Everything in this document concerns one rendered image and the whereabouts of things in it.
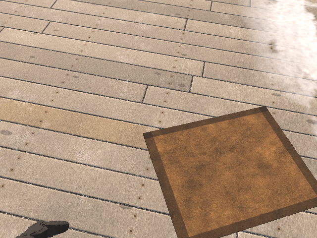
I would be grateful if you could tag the robot left hand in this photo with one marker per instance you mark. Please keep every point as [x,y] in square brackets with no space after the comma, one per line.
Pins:
[43,229]

